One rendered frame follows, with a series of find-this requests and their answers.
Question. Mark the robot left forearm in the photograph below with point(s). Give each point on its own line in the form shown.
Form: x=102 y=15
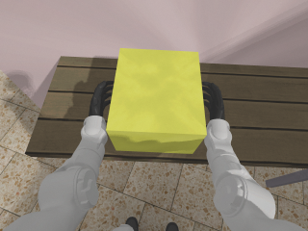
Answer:
x=91 y=149

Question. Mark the robot left upper arm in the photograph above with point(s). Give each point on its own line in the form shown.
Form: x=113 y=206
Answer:
x=64 y=198

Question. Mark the left robot foot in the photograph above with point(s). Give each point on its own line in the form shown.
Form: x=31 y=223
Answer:
x=132 y=221

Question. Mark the robot left hand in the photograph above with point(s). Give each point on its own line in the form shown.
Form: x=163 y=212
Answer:
x=98 y=103

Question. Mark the table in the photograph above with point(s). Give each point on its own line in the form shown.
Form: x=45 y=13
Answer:
x=266 y=108

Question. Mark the robot right upper arm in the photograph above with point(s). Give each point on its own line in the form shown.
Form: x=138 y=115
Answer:
x=246 y=206

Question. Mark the carton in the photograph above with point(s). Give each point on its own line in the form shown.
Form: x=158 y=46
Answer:
x=157 y=102

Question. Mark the robot right hand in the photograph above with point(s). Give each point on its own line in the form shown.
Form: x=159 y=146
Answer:
x=215 y=104

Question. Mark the robot right forearm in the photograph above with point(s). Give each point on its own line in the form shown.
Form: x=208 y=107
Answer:
x=220 y=155

